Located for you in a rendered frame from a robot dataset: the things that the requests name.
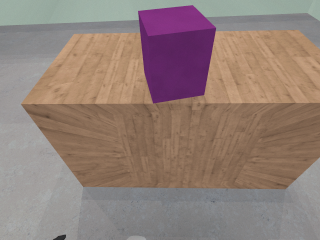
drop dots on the pedestal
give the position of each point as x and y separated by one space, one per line
257 126

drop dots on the carton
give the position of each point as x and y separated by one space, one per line
177 44

